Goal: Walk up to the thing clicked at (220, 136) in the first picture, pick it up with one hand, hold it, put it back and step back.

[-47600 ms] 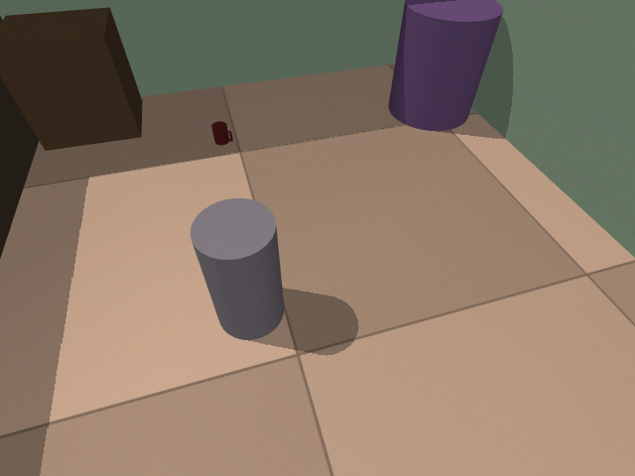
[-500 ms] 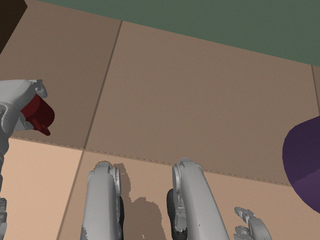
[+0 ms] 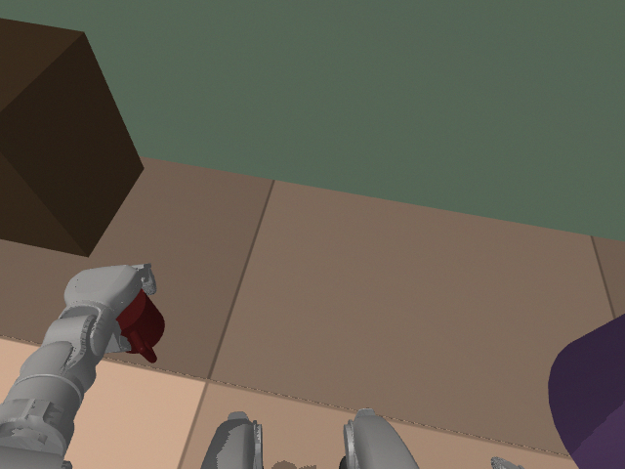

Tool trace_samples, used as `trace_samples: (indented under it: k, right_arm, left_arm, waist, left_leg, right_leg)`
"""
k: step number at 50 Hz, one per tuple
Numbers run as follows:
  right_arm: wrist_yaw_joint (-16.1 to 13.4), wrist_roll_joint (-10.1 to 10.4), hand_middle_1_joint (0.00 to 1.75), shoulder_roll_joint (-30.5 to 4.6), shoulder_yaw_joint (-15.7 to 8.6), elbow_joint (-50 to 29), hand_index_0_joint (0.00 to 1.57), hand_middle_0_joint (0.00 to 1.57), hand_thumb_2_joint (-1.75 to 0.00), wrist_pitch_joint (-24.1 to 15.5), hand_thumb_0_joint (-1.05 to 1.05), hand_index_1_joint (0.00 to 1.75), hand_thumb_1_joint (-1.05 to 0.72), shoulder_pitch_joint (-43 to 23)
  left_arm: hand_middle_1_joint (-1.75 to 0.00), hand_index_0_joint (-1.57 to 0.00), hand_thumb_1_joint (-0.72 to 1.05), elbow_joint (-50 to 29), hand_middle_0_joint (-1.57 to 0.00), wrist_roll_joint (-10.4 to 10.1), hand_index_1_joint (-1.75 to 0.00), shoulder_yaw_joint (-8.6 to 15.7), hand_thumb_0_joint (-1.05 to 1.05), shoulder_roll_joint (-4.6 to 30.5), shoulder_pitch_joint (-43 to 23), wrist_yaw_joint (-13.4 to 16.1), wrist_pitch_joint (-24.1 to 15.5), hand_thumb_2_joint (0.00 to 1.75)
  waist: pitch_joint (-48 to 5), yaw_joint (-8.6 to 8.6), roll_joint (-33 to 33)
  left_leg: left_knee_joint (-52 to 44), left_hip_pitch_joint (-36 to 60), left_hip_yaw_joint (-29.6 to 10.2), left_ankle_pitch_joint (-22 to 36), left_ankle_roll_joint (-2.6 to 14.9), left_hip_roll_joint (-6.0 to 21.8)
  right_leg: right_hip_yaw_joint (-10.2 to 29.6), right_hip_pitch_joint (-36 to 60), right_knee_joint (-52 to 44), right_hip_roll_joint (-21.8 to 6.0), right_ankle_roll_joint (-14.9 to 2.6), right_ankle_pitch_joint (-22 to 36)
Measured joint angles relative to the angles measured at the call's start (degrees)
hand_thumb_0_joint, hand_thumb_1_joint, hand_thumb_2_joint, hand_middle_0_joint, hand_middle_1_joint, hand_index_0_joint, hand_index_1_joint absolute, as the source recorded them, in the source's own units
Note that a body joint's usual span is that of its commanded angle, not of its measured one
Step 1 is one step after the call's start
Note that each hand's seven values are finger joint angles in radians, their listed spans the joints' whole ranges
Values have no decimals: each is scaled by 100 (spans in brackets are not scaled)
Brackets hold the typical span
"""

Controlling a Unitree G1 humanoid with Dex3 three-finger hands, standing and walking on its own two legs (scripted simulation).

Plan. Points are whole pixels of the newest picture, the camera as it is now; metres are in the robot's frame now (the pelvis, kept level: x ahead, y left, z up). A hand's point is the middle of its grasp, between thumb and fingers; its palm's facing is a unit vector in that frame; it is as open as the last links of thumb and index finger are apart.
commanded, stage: lift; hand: left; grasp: from above
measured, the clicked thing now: (133, 326) +0.36 +0.26 -0.11
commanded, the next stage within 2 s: hold in 0.40 s
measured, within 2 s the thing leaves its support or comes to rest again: neither
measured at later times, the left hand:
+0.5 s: hand (113, 284) +0.37 +0.24 +0.01, palm faces -0.44 -0.08 -0.89, open 10.3 cm
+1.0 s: hand (113, 258) +0.38 +0.23 +0.05, palm faces -0.46 -0.05 -0.89, open 10.3 cm
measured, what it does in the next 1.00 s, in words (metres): rises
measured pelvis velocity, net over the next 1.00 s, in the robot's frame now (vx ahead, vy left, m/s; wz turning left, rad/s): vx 0.07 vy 0.00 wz -0.01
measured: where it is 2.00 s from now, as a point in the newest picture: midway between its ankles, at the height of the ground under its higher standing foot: outside the picture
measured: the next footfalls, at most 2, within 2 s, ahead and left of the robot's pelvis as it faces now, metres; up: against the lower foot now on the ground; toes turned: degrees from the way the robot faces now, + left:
none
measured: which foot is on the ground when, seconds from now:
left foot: down 0.00-1.00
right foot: down 0.00-1.00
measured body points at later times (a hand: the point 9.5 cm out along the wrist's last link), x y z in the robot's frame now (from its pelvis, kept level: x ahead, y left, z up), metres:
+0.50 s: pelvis +0.04 +0.01 +0.08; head +0.08 +0.01 +0.52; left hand +0.39 +0.25 +0.06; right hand +0.12 -0.26 -0.05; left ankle +0.07 +0.11 -0.63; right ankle +0.07 -0.14 -0.63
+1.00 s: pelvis +0.07 +0.00 +0.10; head +0.09 -0.01 +0.55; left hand +0.40 +0.23 +0.10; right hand +0.17 -0.27 -0.02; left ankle +0.07 +0.11 -0.63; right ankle +0.07 -0.14 -0.63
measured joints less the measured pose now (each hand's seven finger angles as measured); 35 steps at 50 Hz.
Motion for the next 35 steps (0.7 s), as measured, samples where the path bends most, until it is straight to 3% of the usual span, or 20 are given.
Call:
trace_samples:
  k: [8,15,26,35]
  right_arm:
    - [18,-17,30,-13,-99,135,20,20,-90,-106,0,30,-91,92]
    - [51,-8,30,51,-114,170,20,20,-90,-91,1,30,-91,66]
    - [54,11,30,104,-140,119,20,20,-89,-16,1,30,-91,50]
    - [46,34,30,73,-161,115,20,20,-89,72,1,30,-90,-5]
  left_arm:
    - [-90,-51,-1,210,-47,134,-85,-182,2,-322,65,283,28,65]
    - [-90,-51,-1,227,-47,77,-85,-272,2,-487,18,404,259,64]
    - [-90,-52,-2,3,-47,-65,-84,-434,2,-589,226,143,440,64]
    - [-89,-52,-1,-253,-48,-5,-83,-522,2,-582,357,-89,391,64]
  waist:
    - [130,67,-33]
    - [268,124,-52]
    - [365,229,-52]
    - [400,319,-61]
  left_leg:
    - [-903,1001,107,228,3,-4]
    - [-1606,1734,197,424,17,-19]
    - [-2468,2649,311,632,43,-69]
    - [-2943,3184,353,723,43,-107]
  right_leg:
    - [82,958,-876,-4,2,240]
    - [154,1660,-1566,-16,17,450]
    - [246,2535,-2400,-62,45,668]
    - [278,3040,-2829,-96,49,741]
